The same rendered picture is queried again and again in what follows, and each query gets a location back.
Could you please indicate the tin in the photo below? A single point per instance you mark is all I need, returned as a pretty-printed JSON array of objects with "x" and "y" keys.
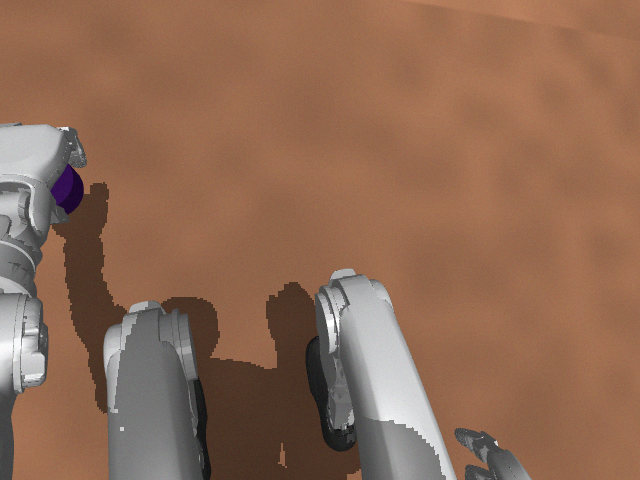
[{"x": 68, "y": 190}]

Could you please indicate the left robot foot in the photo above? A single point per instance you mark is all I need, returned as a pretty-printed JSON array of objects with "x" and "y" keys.
[{"x": 201, "y": 430}]

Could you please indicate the left robot arm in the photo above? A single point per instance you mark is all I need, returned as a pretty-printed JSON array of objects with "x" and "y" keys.
[{"x": 25, "y": 216}]

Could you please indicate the right robot hand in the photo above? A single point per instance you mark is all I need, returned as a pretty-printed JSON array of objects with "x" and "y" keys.
[{"x": 502, "y": 464}]

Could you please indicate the left robot hand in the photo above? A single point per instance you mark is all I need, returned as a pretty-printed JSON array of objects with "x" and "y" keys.
[{"x": 40, "y": 152}]

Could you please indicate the right robot foot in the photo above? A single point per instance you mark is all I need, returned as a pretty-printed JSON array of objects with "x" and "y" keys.
[{"x": 338, "y": 440}]

